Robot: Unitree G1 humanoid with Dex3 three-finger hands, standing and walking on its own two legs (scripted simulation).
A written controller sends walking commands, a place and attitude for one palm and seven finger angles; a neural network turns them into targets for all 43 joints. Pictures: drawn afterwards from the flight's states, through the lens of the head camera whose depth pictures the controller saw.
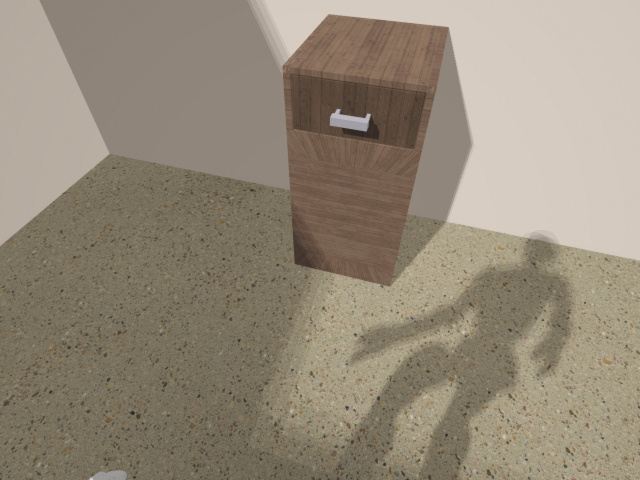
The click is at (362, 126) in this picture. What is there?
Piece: drawer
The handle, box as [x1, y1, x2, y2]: [330, 109, 370, 131]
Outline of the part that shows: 330,116 330,125 366,131 370,114 367,114 365,118 342,115 339,113 340,109 337,109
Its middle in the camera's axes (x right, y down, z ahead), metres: +0.08 -0.32 +1.04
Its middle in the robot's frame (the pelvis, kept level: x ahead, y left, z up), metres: +0.99 -0.03 -0.05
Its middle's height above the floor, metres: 0.72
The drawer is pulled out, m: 0.00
